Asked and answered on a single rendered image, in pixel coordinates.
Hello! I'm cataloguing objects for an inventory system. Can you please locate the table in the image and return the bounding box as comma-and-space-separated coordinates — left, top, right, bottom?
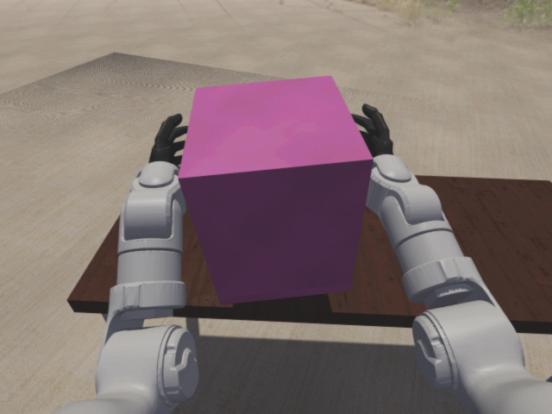
67, 166, 552, 382

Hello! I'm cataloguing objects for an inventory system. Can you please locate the carton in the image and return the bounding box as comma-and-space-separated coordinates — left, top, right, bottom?
178, 76, 373, 305

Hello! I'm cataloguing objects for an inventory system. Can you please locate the right robot upper arm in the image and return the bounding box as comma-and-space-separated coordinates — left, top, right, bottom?
412, 299, 552, 414

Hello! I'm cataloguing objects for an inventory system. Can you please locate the left robot forearm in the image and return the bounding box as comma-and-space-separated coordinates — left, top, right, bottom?
95, 161, 186, 392

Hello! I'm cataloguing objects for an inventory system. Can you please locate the robot right hand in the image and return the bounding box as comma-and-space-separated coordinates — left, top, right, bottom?
351, 103, 393, 158

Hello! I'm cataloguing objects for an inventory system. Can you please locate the right robot forearm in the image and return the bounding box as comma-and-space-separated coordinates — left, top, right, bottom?
366, 154, 525, 366

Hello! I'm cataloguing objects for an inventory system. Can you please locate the robot left hand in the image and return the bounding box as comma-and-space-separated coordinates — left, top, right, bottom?
148, 114, 188, 166

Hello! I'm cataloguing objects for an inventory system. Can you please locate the left robot upper arm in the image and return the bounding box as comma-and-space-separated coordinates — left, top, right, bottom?
53, 324, 199, 414

